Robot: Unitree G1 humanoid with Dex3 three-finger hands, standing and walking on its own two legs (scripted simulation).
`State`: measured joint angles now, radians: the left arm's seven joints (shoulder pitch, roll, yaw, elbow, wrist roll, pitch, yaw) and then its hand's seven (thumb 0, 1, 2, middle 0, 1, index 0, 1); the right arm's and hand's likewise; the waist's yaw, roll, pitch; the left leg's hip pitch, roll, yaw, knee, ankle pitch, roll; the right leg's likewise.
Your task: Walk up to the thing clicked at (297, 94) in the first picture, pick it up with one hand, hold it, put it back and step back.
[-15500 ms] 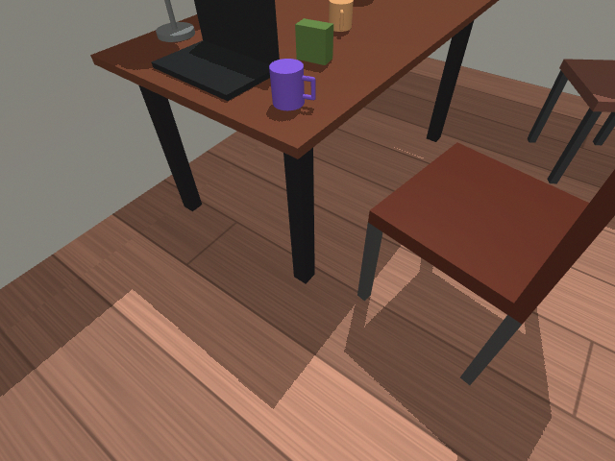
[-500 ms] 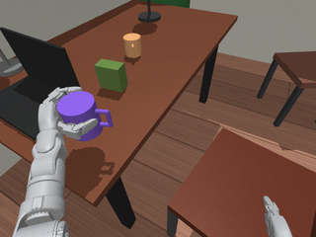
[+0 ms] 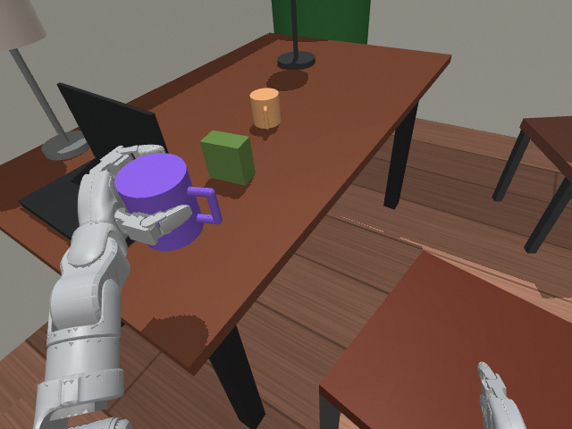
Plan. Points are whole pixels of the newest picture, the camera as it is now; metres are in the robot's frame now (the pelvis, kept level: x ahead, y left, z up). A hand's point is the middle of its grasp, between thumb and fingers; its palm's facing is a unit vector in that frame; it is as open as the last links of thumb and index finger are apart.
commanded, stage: lift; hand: left
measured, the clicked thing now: (175, 203) +0.38 +0.16 +0.19
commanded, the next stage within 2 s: hold in 0.60 s
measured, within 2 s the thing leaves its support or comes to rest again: neither
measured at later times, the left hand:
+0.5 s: hand (154, 178) +0.36 +0.17 +0.24, palm faces +0.17 -0.98 +0.02, open 11.6 cm
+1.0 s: hand (146, 165) +0.35 +0.17 +0.26, palm faces +0.15 -0.99 +0.01, open 11.6 cm
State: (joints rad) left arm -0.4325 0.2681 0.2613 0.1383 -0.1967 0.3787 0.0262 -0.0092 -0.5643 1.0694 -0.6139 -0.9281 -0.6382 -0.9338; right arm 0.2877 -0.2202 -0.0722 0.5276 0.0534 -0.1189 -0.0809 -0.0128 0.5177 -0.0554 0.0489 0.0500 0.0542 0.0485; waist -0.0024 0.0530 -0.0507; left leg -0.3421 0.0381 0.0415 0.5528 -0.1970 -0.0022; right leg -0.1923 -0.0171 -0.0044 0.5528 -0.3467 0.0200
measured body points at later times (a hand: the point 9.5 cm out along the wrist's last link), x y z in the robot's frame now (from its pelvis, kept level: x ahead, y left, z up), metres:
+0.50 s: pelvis +0.00 -0.01 +0.00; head -0.03 -0.03 +0.45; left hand +0.35 +0.22 +0.24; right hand +0.17 -0.27 -0.07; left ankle +0.06 +0.12 -0.73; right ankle -0.03 -0.13 -0.73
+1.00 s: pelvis +0.00 +0.00 +0.00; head -0.04 -0.03 +0.45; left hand +0.34 +0.22 +0.27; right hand +0.18 -0.26 -0.07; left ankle +0.06 +0.12 -0.73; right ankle -0.03 -0.13 -0.73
